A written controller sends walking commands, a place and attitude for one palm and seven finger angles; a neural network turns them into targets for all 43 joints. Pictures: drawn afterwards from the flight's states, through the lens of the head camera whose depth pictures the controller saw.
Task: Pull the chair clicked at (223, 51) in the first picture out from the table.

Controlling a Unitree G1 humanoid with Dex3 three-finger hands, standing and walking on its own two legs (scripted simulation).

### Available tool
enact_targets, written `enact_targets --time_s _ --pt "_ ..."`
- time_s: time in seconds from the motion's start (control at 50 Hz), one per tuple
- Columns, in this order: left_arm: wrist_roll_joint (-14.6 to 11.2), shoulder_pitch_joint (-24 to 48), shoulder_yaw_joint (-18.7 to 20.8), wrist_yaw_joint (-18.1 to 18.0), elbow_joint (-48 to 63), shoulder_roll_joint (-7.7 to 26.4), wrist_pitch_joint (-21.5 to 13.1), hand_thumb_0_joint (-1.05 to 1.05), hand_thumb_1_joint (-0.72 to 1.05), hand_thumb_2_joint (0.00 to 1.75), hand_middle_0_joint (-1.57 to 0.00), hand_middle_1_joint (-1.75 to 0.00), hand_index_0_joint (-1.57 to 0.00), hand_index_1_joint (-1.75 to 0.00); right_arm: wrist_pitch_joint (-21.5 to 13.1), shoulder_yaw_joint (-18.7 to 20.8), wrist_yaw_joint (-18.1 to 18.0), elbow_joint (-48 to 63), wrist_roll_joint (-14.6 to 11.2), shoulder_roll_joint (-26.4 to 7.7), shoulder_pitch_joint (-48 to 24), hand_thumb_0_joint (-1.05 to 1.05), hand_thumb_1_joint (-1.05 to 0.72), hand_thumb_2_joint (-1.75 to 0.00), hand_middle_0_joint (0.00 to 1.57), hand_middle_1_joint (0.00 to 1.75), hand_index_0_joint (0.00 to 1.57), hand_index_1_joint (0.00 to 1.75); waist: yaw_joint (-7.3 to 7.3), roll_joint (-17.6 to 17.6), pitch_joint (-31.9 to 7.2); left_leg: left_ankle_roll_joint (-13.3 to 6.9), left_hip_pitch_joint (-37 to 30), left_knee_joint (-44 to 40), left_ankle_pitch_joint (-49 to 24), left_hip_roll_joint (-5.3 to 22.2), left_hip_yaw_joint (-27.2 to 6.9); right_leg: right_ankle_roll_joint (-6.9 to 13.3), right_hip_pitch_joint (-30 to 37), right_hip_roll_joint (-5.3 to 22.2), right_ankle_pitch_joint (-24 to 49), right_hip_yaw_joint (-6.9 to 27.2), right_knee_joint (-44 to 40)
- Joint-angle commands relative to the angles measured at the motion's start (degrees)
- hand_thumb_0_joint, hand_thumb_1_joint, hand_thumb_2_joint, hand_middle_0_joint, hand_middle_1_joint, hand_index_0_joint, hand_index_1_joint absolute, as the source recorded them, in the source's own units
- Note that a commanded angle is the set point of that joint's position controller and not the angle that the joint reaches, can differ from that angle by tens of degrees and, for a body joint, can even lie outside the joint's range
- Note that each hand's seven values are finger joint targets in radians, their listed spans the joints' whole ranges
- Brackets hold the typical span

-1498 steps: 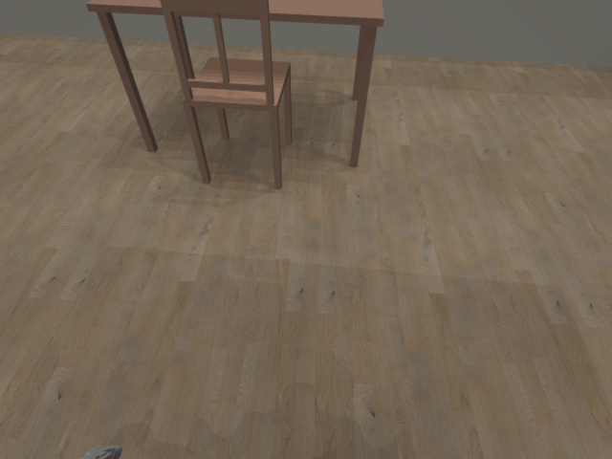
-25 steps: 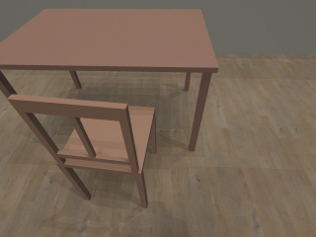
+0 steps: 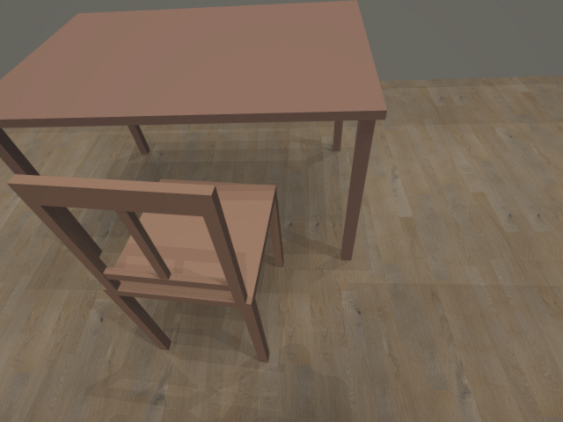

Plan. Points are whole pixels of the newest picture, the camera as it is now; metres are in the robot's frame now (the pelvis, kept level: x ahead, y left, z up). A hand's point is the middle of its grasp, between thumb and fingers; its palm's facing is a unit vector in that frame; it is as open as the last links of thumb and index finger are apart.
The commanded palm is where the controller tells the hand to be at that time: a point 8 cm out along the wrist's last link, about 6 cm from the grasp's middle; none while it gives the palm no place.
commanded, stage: come to a stop and stand still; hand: left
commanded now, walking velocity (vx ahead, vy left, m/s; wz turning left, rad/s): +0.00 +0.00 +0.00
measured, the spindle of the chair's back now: (146, 245) +0.46 +0.32 -0.10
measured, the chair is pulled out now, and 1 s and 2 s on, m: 0.18 0.18 0.18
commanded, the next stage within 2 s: look again from close up in 0.10 s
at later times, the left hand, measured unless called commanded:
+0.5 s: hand out of the picture +0.03 +0.18 -0.17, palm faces +0.04 -0.97 -0.24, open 7.3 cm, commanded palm none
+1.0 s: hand out of the picture +0.01 +0.18 -0.17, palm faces +0.05 -0.98 -0.21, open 7.3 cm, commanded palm +0.11 +0.22 -0.07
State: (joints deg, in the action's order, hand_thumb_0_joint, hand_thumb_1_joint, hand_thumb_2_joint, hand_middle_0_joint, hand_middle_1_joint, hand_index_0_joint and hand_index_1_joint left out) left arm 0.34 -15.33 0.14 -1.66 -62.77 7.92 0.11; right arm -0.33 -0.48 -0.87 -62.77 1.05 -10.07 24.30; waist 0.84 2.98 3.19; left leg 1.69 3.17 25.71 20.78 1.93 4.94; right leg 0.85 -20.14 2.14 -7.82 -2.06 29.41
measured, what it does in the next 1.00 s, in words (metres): stands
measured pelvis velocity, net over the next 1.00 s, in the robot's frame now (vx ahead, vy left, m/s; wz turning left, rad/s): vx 0.02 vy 0.01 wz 0.01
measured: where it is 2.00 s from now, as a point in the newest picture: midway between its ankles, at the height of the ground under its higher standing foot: outside the picture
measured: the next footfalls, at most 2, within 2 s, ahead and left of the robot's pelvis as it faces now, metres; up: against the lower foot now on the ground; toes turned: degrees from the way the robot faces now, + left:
none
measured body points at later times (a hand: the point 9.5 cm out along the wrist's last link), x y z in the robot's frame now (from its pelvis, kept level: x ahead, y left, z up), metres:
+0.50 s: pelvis +0.01 +0.00 +0.00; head +0.02 -0.02 +0.45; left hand +0.03 +0.23 -0.15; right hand -0.02 -0.21 -0.17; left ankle -0.08 +0.13 -0.73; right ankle +0.09 -0.11 -0.73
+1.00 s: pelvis +0.02 +0.01 +0.00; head +0.02 -0.01 +0.45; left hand +0.01 +0.23 -0.15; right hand -0.04 -0.19 -0.16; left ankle -0.08 +0.13 -0.73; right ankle +0.09 -0.11 -0.73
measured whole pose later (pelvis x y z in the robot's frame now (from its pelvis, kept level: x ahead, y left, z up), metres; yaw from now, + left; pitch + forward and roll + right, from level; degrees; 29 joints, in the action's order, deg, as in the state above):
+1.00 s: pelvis +0.02 +0.01 +0.00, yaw +0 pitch -2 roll +0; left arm 0.5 -15.6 0.5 -1.9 -65.7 7.5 -0.2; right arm -1.3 -0.9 -1.8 -65.3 0.7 -6.7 22.0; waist 0.0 1.6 3.2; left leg 1.6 0.1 23.6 21.1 2.4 4.4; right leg 0.4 -17.0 1.8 -8.5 -2.8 27.8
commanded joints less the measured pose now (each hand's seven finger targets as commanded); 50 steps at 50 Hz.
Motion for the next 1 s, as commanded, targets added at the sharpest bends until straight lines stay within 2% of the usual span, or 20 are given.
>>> enact_targets --time_s 0.0,0.02,0.1,0.12,0.16,0.28,0.32,0.36,0.4,0.44,0.5,0.54,0.6,0.7,0.72,0.78,0.86,0.9,0.96,0.98 --pt "-0.13 -1.16 1.20 -0.39 1.14 7.50 -1.58 0.00 0.90 0.90 -0.20 -0.30 -0.20 -0.30 -1.18 0.17 -0.61 0.13 -0.05 -2.62 4.87 0.00 -0.90 -0.90 0.20 0.30 0.20 0.30 -0.23 -1.68 1.18 -2.97 11.11 -7.35 -3.79 3.83 -3.57 2.57 9.26 4.74 -2.53 6.47 -5.77" --pt "-0.10 -0.83 1.11 -0.38 0.89 7.39 -1.54 0.00 0.90 0.90 -0.20 -0.30 -0.20 -0.30 -1.12 0.22 -0.68 -0.02 -0.15 -2.21 4.60 0.00 -0.90 -0.90 0.20 0.30 0.20 0.30 -0.32 -1.91 2.12 -2.88 11.35 -7.80 -3.96 4.09 -3.81 2.55 9.22 4.56 -1.84 6.11 -6.05" --pt "-0.15 -0.70 1.13 -0.43 0.16 7.20 -1.69 0.00 0.90 0.90 -0.20 -0.30 -0.20 -0.30 -1.22 0.19 -0.81 -0.96 -0.12 -2.20 5.43 0.00 -0.90 -0.90 0.20 0.30 0.20 0.30 -0.19 -4.21 0.55 -2.64 10.54 -7.21 -5.01 3.93 -3.43 2.49 10.56 5.03 1.71 5.80 -5.31" --pt "-0.15 -0.38 1.00 -0.42 -0.02 6.73 -1.53 0.00 0.90 0.90 -0.20 -0.30 -0.20 -0.30 -1.14 0.27 -0.90 -1.12 -0.11 -2.02 5.14 0.00 -0.90 -0.90 0.20 0.30 0.20 0.30 -0.20 -2.79 1.75 -2.67 10.33 -8.10 -5.03 4.28 -3.61 2.51 9.68 4.65 1.33 5.63 -5.53" --pt "-0.09 -0.21 1.05 -0.45 -0.03 6.74 -1.44 0.00 0.90 0.90 -0.20 -0.30 -0.20 -0.30 -1.10 0.22 -0.90 -1.29 -0.09 -2.08 4.91 0.00 -0.90 -0.90 0.20 0.30 0.20 0.30 -0.30 -2.23 2.30 -2.64 11.08 -8.01 -4.55 4.21 -3.51 2.28 9.72 4.55 0.83 5.69 -5.46" --pt "0.08 -0.07 1.25 -0.45 0.04 6.91 -1.51 0.00 0.90 0.90 -0.20 -0.30 -0.20 -0.30 -1.03 0.32 -0.87 -1.36 -0.09 -1.80 4.47 0.00 -0.90 -0.90 0.20 0.30 0.20 0.30 -0.13 -4.52 1.81 -2.63 9.92 -7.55 -4.52 3.88 -3.04 2.19 9.50 4.70 0.40 6.07 -6.39" --pt "0.10 0.03 1.18 -0.44 0.06 6.73 -1.41 0.00 0.90 0.90 -0.20 -0.30 -0.20 -0.30 -0.83 0.43 -0.89 -1.36 -0.08 -1.57 3.96 0.00 -0.90 -0.90 0.20 0.30 0.20 0.30 -0.04 -4.35 2.72 -2.67 9.28 -7.91 -3.90 3.87 -3.13 2.23 8.35 4.42 -1.27 6.25 -7.24" --pt "0.19 -0.14 1.35 -0.46 0.24 6.90 -1.51 0.00 0.90 0.90 -0.20 -0.30 -0.20 -0.30 -0.94 0.48 -0.82 -1.36 -0.04 -1.68 3.97 0.00 -0.90 -0.90 0.20 0.30 0.20 0.30 -0.05 -3.52 1.97 -2.67 9.04 -7.35 -4.54 3.72 -2.72 2.15 8.81 4.59 -0.53 6.38 -7.13" --pt "0.20 -0.36 1.42 -0.45 0.27 6.98 -1.59 0.00 0.90 0.90 -0.20 -0.30 -0.20 -0.30 -0.93 0.46 -0.84 -1.16 -0.10 -1.69 4.02 0.00 -0.90 -0.90 0.20 0.30 0.20 0.30 0.11 -4.68 1.22 -2.59 8.70 -7.18 -4.54 3.71 -2.82 2.18 9.23 4.70 -0.03 6.42 -7.26" --pt "0.22 -0.14 1.30 -0.40 0.25 6.63 -1.50 0.00 0.90 0.90 -0.20 -0.30 -0.20 -0.30 -1.00 0.46 -0.88 -1.15 -0.11 -1.86 3.76 0.00 -0.90 -0.90 0.20 0.30 0.20 0.30 0.09 -3.25 2.00 -2.68 8.93 -7.92 -5.24 4.07 -3.09 2.01 9.00 4.25 0.38 5.81 -6.89" --pt "0.19 -0.63 1.35 -0.40 -0.03 6.78 -1.61 0.00 0.90 0.90 -0.20 -0.30 -0.20 -0.30 -1.12 0.42 -0.99 -1.17 -0.17 -1.83 3.45 0.00 -0.90 -0.90 0.20 0.30 0.20 0.30 -0.06 -2.50 0.80 -2.56 8.49 -7.76 -6.20 4.17 -2.89 2.07 10.22 4.51 3.15 5.71 -6.32" --pt "0.20 -0.60 1.16 -0.39 -0.15 6.25 -1.43 0.00 0.90 0.90 -0.20 -0.30 -0.20 -0.30 -1.09 0.37 -1.10 -1.15 -0.18 -2.05 3.07 0.00 -0.90 -0.90 0.20 0.30 0.20 0.30 -0.11 -1.86 2.47 -2.63 8.88 -8.54 -6.69 4.56 -3.30 1.90 9.56 4.03 3.54 5.22 -5.94" --pt "0.22 -1.50 1.19 -0.39 -0.53 6.41 -1.49 0.00 0.90 0.90 -0.20 -0.30 -0.20 -0.30 -1.07 0.39 -1.04 -1.25 -0.23 -1.87 3.11 0.00 -0.90 -0.90 0.20 0.30 0.20 0.30 -0.21 -3.29 1.58 -2.62 8.43 -8.09 -5.65 4.05 -3.01 1.89 10.08 4.42 2.74 5.61 -6.54" --pt "0.20 -1.98 1.09 -0.41 -0.80 6.02 -1.45 0.00 0.90 0.90 -0.20 -0.30 -0.20 -0.30 -1.12 0.30 -1.15 -1.66 -0.27 -1.76 3.64 0.00 -0.90 -0.90 0.20 0.30 0.20 0.30 -0.18 -2.74 1.33 -2.70 8.12 -8.23 -6.11 4.30 -3.03 1.89 10.26 4.21 3.34 5.41 -6.19" --pt "0.19 -1.86 1.04 -0.38 -0.88 5.89 -1.35 0.00 0.90 0.90 -0.20 -0.30 -0.20 -0.30 -1.10 0.34 -1.18 -1.73 -0.30 -1.54 3.53 0.00 -0.90 -0.90 0.20 0.30 0.20 0.30 -0.24 -1.73 2.08 -2.75 8.24 -8.89 -6.31 4.49 -3.23 1.82 10.03 3.85 3.11 5.03 -6.17" --pt "0.20 -2.43 0.99 -0.45 -1.12 5.62 -1.46 0.00 0.90 0.90 -0.20 -0.30 -0.20 -0.30 -1.23 0.25 -1.27 -1.93 -0.33 -1.36 3.75 0.00 -0.90 -0.90 0.20 0.30 0.20 0.30 -0.36 -2.72 1.92 -2.73 8.48 -8.31 -7.50 4.44 -3.15 1.83 10.71 4.15 5.67 4.81 -5.42" --pt "0.24 -2.69 0.92 -0.48 -1.24 5.16 -1.25 0.00 0.90 0.90 -0.20 -0.30 -0.20 -0.30 -1.14 0.23 -1.32 -2.35 -0.32 -1.04 4.14 0.00 -0.90 -0.90 0.20 0.30 0.20 0.30 -0.43 -2.10 3.70 -2.80 9.39 -8.76 -6.15 4.42 -3.31 1.75 9.92 3.96 3.35 4.64 -5.74" --pt "0.22 -2.97 0.95 -0.48 -1.32 5.20 -1.33 0.00 0.90 0.90 -0.20 -0.30 -0.20 -0.30 -1.25 0.12 -1.33 -2.35 -0.35 -0.81 4.44 0.00 -0.90 -0.90 0.20 0.30 0.20 0.30 -0.52 -2.46 2.80 -2.88 9.16 -8.61 -6.72 4.26 -3.38 1.80 10.76 4.01 4.30 4.72 -5.53" --pt "0.22 -3.21 0.92 -0.49 -1.41 4.84 -1.22 0.00 0.90 0.90 -0.20 -0.30 -0.20 -0.30 -1.14 0.18 -1.39 -2.50 -0.34 -0.69 4.52 0.00 -0.90 -0.90 0.20 0.30 0.20 0.30 -0.57 -2.36 3.71 -2.90 9.53 -8.72 -5.72 4.32 -3.33 1.74 10.18 3.86 3.14 4.73 -5.65" --pt "0.33 -9.06 1.11 -2.68 -3.43 7.65 -2.12 0.00 0.90 0.90 -0.20 -0.30 -0.20 -0.30 -2.01 1.65 -0.96 1.84 -0.52 -4.69 -4.17 0.00 -0.90 -0.90 0.20 0.30 0.20 0.30 -3.46 -6.81 2.81 -1.81 13.80 2.01 -14.18 5.31 0.11 0.99 13.18 6.10 30.36 4.01 1.77"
